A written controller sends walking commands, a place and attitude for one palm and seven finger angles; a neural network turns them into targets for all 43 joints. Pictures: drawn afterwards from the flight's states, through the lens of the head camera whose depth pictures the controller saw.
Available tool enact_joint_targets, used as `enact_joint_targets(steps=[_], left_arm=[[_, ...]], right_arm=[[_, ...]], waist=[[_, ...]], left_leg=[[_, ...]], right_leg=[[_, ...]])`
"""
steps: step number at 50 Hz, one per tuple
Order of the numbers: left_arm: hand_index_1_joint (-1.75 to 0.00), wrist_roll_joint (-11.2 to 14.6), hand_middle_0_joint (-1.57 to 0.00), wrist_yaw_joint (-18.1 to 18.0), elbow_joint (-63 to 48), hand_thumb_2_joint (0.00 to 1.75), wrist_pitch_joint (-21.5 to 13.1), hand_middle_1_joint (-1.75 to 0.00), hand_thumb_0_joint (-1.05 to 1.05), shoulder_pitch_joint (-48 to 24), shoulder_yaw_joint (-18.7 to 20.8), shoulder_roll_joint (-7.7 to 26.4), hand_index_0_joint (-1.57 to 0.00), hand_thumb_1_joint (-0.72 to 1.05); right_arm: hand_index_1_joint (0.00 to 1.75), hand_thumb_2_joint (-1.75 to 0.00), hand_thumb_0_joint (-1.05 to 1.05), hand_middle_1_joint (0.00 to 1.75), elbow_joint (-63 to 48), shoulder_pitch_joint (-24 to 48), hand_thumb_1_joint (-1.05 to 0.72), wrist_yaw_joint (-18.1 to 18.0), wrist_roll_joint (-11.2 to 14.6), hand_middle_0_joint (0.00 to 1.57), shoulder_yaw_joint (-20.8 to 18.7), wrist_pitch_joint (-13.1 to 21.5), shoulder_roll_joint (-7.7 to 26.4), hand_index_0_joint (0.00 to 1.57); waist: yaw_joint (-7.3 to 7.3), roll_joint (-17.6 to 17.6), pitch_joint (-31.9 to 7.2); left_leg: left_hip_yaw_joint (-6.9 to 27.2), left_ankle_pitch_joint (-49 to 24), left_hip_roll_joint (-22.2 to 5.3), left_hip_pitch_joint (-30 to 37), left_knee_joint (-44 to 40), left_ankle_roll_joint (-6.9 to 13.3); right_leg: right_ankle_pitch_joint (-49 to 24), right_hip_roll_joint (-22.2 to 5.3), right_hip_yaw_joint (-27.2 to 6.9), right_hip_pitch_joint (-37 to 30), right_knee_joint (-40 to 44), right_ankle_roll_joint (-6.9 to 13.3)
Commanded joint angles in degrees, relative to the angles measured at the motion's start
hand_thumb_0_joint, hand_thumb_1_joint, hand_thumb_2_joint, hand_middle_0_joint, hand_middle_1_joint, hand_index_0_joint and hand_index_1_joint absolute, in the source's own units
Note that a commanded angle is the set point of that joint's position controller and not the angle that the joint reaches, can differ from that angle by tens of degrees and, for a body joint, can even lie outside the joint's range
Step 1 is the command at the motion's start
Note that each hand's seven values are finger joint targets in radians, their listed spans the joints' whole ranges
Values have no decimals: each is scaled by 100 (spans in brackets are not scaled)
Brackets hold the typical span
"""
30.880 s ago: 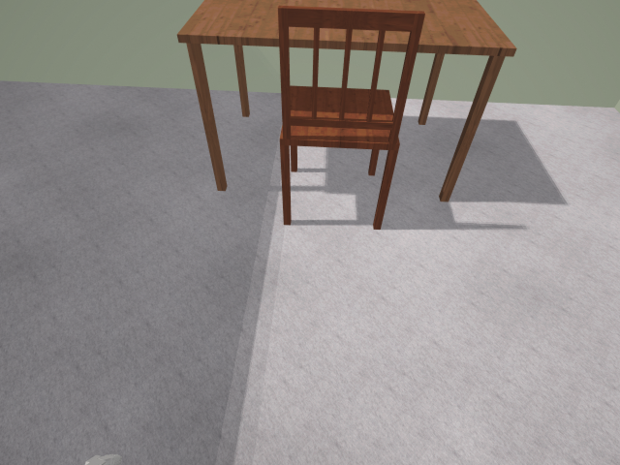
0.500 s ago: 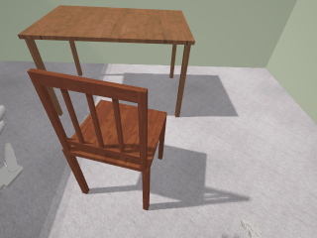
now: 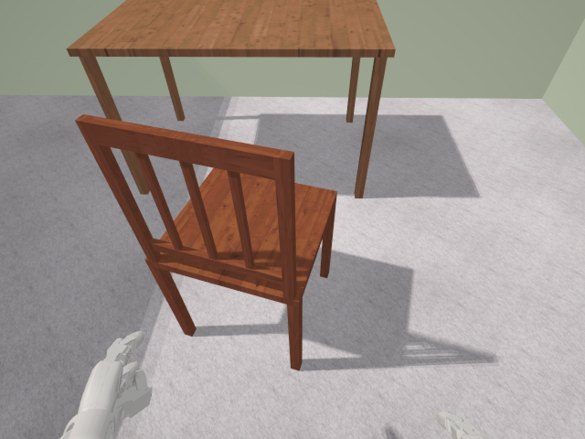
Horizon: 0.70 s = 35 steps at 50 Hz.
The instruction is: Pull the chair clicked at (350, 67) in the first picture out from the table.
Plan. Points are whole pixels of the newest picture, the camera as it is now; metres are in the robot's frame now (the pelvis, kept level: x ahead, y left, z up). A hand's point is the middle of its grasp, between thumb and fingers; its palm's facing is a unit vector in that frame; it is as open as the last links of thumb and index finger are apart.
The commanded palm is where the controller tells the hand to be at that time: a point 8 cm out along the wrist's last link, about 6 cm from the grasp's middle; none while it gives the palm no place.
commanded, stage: let the arm hang, fingers relaxed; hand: left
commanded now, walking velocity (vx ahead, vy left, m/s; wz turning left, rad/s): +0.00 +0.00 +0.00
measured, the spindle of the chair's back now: (201, 214) +0.57 +0.23 -0.07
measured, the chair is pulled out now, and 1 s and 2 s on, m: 0.61 0.61 0.61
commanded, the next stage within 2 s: look to check the result in 0.94 s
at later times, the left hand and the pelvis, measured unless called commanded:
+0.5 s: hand out of the picture -0.03 +0.19 -0.16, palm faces +0.00 -0.97 -0.25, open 7.3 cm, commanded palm none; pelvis +0.01 +0.00 +0.01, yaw -1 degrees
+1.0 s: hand out of the picture +0.00 +0.14 -0.17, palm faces +0.02 -0.99 -0.17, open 7.3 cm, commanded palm none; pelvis +0.01 -0.02 +0.01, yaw -1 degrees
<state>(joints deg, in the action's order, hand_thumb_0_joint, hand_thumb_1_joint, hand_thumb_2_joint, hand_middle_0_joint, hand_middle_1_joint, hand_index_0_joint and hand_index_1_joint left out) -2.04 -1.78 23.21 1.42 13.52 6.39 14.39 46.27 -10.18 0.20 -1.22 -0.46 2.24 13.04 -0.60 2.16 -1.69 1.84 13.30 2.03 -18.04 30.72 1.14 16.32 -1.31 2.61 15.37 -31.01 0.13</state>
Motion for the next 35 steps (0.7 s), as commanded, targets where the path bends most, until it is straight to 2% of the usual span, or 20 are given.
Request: enact_joint_targets(steps=[1,3,5,6,7,8,10,11,12,15,17,19,21,25,27,35], left_arm=[[-30,54,-20,55,947,90,-104,-30,0,318,-330,409,-20,90],[-30,85,-20,37,1628,90,-108,-30,0,368,-410,462,-20,90],[-30,109,-20,32,2178,90,-142,-30,0,474,-459,454,-20,90],[-30,87,-20,26,2315,90,-147,-30,0,519,-417,355,-20,90],[-30,76,-20,11,2385,90,-150,-30,0,567,-357,197,-20,90],[-30,91,-20,5,2499,90,-147,-30,0,562,-382,206,-20,90],[-30,110,-20,25,2728,90,-139,-30,0,539,-433,194,-20,90],[-30,114,-20,34,2835,90,-133,-30,0,540,-453,187,-20,90],[-30,116,-20,39,2932,90,-130,-30,0,563,-483,172,-20,90],[-30,134,-20,38,3203,90,-137,-30,0,649,-532,143,-20,90],[-30,140,-20,29,3333,90,-137,-30,0,737,-555,158,-20,90],[-30,151,-20,16,3450,90,-150,-30,0,816,-582,134,-20,90],[-30,158,-20,8,3541,90,-157,-30,0,862,-606,104,-20,90],[-30,161,-20,-19,3654,90,-165,-30,0,948,-633,47,-20,90],[-30,162,-20,-33,3695,90,-158,-30,0,1007,-642,17,-20,90],[-30,154,-20,-56,3721,90,-189,-30,0,1075,-607,-158,-20,90]], right_arm=[[30,-90,0,30,-155,-224,-90,-53,-26,20,-105,-16,647,20],[30,-90,0,30,125,-249,-90,-75,-7,20,-46,-43,588,20],[30,-90,0,30,368,-360,-90,-100,29,20,-24,-63,490,20],[30,-90,0,30,453,-435,-90,-121,19,20,-40,-88,424,20],[30,-90,0,30,524,-524,-90,-132,-14,20,-69,-96,362,20],[30,-90,0,30,593,-603,-90,-137,-14,20,-87,-110,291,20],[30,-90,0,30,715,-728,-90,-142,0,20,-92,-131,277,20],[30,-90,0,30,763,-777,-90,-150,13,20,-97,-155,269,20],[30,-90,0,30,818,-818,-90,-146,12,20,-108,-156,316,20],[30,-90,0,30,993,-996,-90,-158,25,20,-89,-142,310,20],[30,-90,0,30,1092,-1085,-90,-160,35,20,-85,-152,301,20],[30,-90,0,30,1183,-1173,-90,-170,43,20,-63,-139,273,20],[30,-90,0,30,1267,-1214,-90,-180,60,20,-43,-146,207,20],[30,-90,0,30,1425,-1355,-90,-189,60,20,-21,-138,144,20],[30,-90,0,30,1471,-1359,-90,-185,61,20,-14,-157,82,20],[30,-90,0,30,1588,-1452,-90,-206,53,20,-16,-128,-120,20]], waist=[[104,-185,-143],[129,323,-60],[101,432,-59],[96,349,79],[90,620,-8],[77,733,-63],[69,645,92],[76,267,297],[69,205,346],[65,47,343],[68,64,486],[70,-181,407],[59,-245,579],[50,-319,624],[55,-324,815],[53,-178,758]], left_leg=[[702,-2027,-654,355,-624,161],[651,-1838,-659,384,-779,156],[558,-1418,-626,505,-805,126],[595,-1172,-638,476,-851,144],[596,-955,-650,476,-895,154],[608,-786,-642,505,-942,152],[649,-380,-659,378,-1083,157],[689,-192,-697,315,-1154,189],[716,-110,-693,303,-1182,196],[692,-131,-702,383,-1213,206],[667,-4,-692,299,-1245,212],[634,-176,-676,405,-1175,214],[558,-243,-663,449,-1124,214],[509,-322,-651,457,-1088,204],[500,-187,-633,383,-1097,204],[455,-262,-612,397,-1053,188]], right_leg=[[-1378,-407,-513,-533,409,254],[-1101,-351,-531,-680,585,201],[-1032,-393,-580,-728,779,217],[-976,-365,-519,-689,884,239],[-902,-375,-499,-729,929,265],[-829,-359,-481,-766,934,274],[-613,-342,-427,-734,981,278],[-525,-313,-371,-641,1045,278],[-475,-336,-394,-594,1055,276],[-470,-361,-412,-582,1071,279],[-360,-365,-431,-533,1100,288],[-435,-390,-476,-545,1104,302],[-432,-396,-483,-397,1151,311],[-411,-422,-548,-352,1158,311],[-260,-414,-548,-226,1183,321],[-343,-407,-564,-239,1142,336]])
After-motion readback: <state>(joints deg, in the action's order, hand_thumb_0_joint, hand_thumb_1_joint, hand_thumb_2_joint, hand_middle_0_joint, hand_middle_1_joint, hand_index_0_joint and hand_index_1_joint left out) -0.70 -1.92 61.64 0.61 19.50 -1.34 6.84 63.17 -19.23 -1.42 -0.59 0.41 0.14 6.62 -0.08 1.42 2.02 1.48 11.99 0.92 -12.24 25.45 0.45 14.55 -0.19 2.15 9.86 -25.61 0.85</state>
